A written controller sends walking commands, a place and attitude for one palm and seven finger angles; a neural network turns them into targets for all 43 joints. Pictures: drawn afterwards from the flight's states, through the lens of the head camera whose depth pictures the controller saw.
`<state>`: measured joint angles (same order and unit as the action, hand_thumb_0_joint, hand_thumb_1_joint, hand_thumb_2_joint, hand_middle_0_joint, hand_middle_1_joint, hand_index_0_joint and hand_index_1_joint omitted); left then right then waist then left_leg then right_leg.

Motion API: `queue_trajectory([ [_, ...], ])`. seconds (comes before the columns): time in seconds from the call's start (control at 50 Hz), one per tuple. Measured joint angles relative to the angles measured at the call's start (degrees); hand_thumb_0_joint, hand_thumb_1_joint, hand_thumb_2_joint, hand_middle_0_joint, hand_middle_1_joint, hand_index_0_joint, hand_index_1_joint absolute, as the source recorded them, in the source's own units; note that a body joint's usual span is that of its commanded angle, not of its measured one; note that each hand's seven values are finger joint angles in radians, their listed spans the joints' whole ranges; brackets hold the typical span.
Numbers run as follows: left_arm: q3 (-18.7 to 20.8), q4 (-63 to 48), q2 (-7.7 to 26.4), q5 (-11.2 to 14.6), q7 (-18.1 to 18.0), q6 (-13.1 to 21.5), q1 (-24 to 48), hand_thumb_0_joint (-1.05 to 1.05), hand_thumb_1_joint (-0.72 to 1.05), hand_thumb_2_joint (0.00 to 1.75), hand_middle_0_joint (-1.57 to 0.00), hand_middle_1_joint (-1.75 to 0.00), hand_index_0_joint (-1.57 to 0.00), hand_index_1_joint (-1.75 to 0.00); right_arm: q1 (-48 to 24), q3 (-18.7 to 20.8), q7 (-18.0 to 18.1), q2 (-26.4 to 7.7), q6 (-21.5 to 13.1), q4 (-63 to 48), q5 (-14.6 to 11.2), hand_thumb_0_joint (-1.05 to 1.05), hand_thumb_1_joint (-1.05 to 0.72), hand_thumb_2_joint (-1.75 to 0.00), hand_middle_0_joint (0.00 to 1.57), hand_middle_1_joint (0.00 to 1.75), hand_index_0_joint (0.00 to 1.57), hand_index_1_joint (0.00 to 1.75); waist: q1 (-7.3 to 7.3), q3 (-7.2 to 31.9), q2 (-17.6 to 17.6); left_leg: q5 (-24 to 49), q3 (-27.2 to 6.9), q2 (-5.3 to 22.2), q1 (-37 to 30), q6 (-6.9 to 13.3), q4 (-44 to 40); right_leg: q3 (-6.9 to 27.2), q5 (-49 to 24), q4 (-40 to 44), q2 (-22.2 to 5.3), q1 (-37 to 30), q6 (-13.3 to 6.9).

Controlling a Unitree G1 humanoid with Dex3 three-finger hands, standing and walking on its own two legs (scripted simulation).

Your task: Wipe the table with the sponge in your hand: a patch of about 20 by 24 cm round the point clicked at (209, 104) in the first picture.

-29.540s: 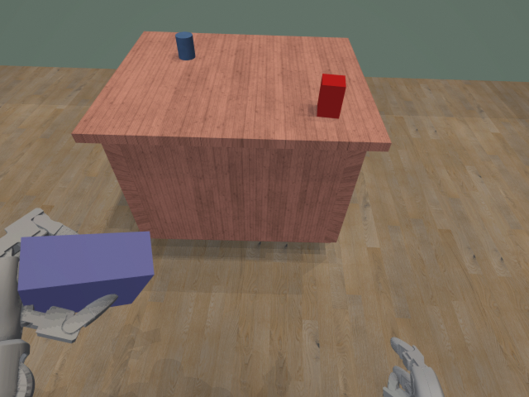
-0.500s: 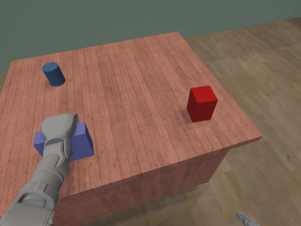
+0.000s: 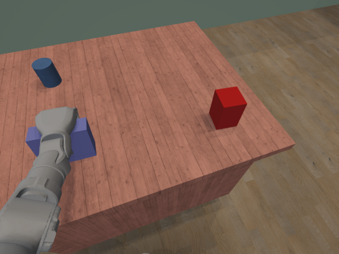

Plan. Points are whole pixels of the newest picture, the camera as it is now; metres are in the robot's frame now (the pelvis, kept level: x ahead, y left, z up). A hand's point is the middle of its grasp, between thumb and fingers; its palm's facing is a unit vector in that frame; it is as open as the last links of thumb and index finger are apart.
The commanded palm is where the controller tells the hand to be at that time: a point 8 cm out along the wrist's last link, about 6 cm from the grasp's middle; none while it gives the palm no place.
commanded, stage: wipe forward along the first lane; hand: left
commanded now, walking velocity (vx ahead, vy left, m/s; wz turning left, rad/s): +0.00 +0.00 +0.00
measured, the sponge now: (67, 147) +0.39 +0.30 -0.03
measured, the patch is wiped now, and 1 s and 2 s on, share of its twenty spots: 0.40 0.55 0.75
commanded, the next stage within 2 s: slide across to the middle lane in 0.56 s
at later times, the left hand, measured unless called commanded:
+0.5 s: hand (62, 121) +0.45 +0.32 +0.01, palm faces -0.13 +0.03 -0.99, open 9.4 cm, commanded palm +0.44 +0.29 +0.04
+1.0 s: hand (71, 112) +0.48 +0.30 +0.01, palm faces -0.13 +0.02 -0.99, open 9.4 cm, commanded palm +0.47 +0.26 +0.05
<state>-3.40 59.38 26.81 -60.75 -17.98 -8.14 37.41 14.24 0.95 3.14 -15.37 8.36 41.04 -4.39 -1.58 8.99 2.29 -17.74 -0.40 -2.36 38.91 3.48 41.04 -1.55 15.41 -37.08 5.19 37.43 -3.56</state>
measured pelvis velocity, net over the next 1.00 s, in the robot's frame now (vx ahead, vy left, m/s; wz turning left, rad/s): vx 0.02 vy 0.03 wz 0.00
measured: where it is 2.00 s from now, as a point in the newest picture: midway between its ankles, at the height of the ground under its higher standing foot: outside the picture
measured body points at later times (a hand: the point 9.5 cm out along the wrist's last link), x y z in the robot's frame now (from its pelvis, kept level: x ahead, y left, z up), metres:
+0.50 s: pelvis +0.00 +0.02 -0.01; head +0.09 +0.03 +0.43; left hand +0.45 +0.31 +0.06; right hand +0.06 -0.25 -0.13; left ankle +0.01 +0.08 -0.71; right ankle +0.02 -0.08 -0.71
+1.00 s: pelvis +0.02 +0.03 +0.00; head +0.11 +0.04 +0.44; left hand +0.48 +0.30 +0.07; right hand +0.04 -0.24 -0.13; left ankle +0.01 +0.08 -0.71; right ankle +0.02 -0.08 -0.71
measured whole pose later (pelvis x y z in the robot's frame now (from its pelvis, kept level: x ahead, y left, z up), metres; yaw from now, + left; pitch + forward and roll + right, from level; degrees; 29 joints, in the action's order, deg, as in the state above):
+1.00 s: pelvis +0.02 +0.03 +0.00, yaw +0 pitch +19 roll -4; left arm -6.5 68.1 27.1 -60.3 -17.5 -11.5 50.3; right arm 17.8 1.4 0.7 -13.9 8.8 43.9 -2.7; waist -4.9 9.5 2.6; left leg -20.2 -1.1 -2.7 42.8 5.0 43.8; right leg -2.2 16.7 -36.9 5.0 39.7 -1.8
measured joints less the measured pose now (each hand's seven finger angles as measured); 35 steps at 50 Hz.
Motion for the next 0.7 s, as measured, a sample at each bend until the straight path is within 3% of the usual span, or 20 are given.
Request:
queue_trajectory([
  [0.34, 0.05, 5.81, 0.95, -1.08, -0.16, -1.03, 6.86, 0.02, -0.51, 1.14, -0.83, -1.38, -0.83, -1.43, 0.23, -0.75, -0.75, 0.82, 0.37, -0.53, 0.67, 0.01, -0.91, -0.90, 0.20, 0.30, 0.20, 0.30, -1.49, 0.67, -0.29, -0.94, -0.11, -0.31, 3.46, 0.89, 2.47, -0.27, 0.59, -1.44, -0.30, 2.86, 0.93],
  [0.7, 1.17, 11.61, 5.48, -2.21, 1.76, -1.06, 14.53, 0.02, -0.51, 1.14, -0.83, -1.38, -0.83, -1.43, 3.19, -0.85, -1.36, 0.14, 0.23, 0.35, 1.44, 0.01, -0.91, -0.90, 0.20, 0.30, 0.20, 0.30, -4.19, 0.71, -0.23, -2.26, -0.14, 0.09, 8.12, 1.36, 5.49, -0.48, 1.21, -3.18, 0.12, 6.98, 1.37],
])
